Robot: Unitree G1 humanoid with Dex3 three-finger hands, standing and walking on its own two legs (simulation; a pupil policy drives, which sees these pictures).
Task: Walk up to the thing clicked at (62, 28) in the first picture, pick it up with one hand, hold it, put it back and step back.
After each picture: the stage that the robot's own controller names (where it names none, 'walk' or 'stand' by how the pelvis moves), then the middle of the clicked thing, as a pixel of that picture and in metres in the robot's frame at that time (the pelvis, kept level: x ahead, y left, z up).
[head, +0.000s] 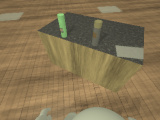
stand; (62, 26) +0.90 +0.35 +0.05
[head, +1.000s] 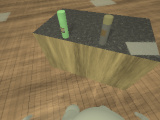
walk; (63, 25) +0.80 +0.28 +0.09
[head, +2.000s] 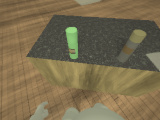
stand; (73, 45) +0.51 +0.13 +0.08
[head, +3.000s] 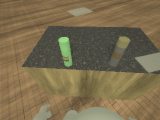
stand; (66, 53) +0.48 +0.21 +0.07
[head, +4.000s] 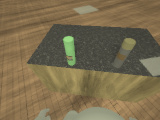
stand; (70, 52) +0.49 +0.18 +0.06
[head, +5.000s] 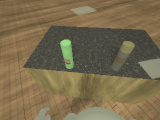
stand; (68, 55) +0.46 +0.19 +0.05
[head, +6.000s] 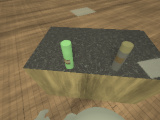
stand; (68, 56) +0.46 +0.19 +0.05
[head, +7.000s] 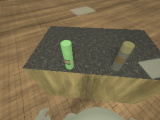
rise first; (68, 56) +0.45 +0.19 +0.05
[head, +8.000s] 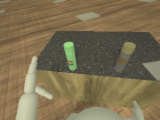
rise first; (71, 57) +0.46 +0.20 +0.06
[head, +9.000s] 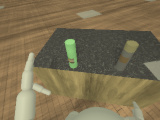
go down; (72, 55) +0.47 +0.19 +0.07
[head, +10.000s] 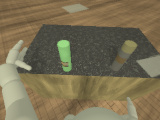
go down; (65, 57) +0.43 +0.17 +0.07
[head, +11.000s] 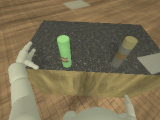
close in; (65, 53) +0.45 +0.18 +0.08
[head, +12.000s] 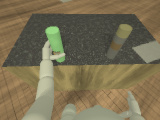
close; (57, 47) +0.47 +0.20 +0.11
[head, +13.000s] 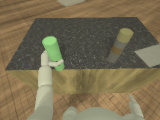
lift; (55, 56) +0.40 +0.21 +0.11
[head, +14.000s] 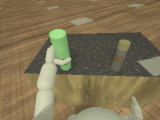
lift; (62, 53) +0.33 +0.16 +0.24
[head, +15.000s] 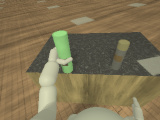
hold; (64, 54) +0.34 +0.16 +0.22
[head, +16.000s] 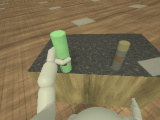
hold; (62, 54) +0.34 +0.17 +0.23
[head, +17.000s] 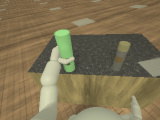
crouch; (66, 53) +0.34 +0.15 +0.23
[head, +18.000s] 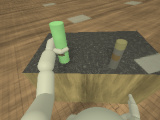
crouch; (61, 44) +0.41 +0.18 +0.24
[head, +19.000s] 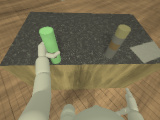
lower; (52, 48) +0.46 +0.22 +0.10
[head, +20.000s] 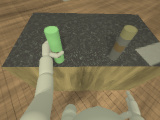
lower; (56, 47) +0.45 +0.21 +0.11
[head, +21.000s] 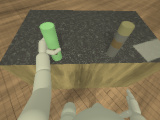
lower; (53, 44) +0.47 +0.22 +0.12
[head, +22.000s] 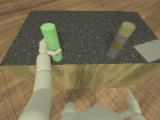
lower; (53, 45) +0.47 +0.22 +0.12
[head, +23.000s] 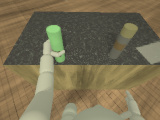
loosen; (57, 46) +0.46 +0.20 +0.12
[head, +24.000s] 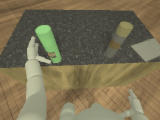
withdraw; (51, 47) +0.45 +0.21 +0.12
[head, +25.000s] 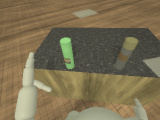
sink last; (68, 55) +0.45 +0.20 +0.09
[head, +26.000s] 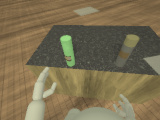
stand; (68, 52) +0.46 +0.20 +0.09
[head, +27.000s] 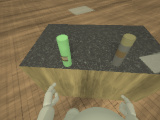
stand; (65, 52) +0.45 +0.20 +0.10
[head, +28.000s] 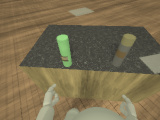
stand; (65, 52) +0.46 +0.20 +0.11
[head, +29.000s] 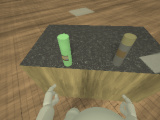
stand; (65, 51) +0.46 +0.20 +0.11
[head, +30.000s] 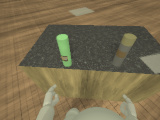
stand; (65, 52) +0.46 +0.20 +0.11
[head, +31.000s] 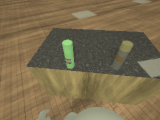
stand; (69, 55) +0.47 +0.19 +0.06
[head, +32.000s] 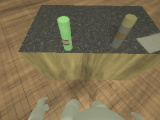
walk; (66, 36) +0.55 +0.19 +0.08
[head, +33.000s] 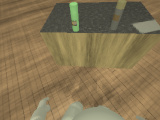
walk; (74, 18) +0.86 +0.20 +0.08
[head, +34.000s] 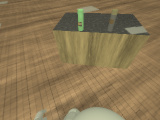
stand; (80, 20) +1.11 +0.19 +0.07
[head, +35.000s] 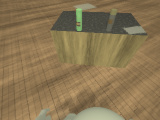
stand; (79, 20) +1.09 +0.18 +0.05
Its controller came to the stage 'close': yes
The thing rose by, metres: 0.20
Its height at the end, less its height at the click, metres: +0.00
